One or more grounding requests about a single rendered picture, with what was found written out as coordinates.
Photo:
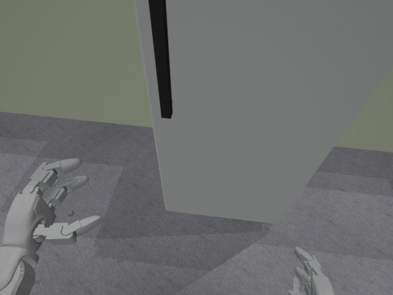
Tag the handle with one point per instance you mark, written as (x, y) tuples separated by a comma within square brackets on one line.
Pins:
[(161, 50)]

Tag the left robot hand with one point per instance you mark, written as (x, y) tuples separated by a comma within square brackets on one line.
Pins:
[(28, 209)]

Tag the left robot forearm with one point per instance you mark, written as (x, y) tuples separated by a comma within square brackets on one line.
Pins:
[(17, 275)]

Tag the right robot hand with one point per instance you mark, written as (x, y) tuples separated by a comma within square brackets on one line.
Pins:
[(315, 282)]

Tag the fridge door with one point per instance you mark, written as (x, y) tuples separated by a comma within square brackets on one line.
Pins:
[(262, 90)]

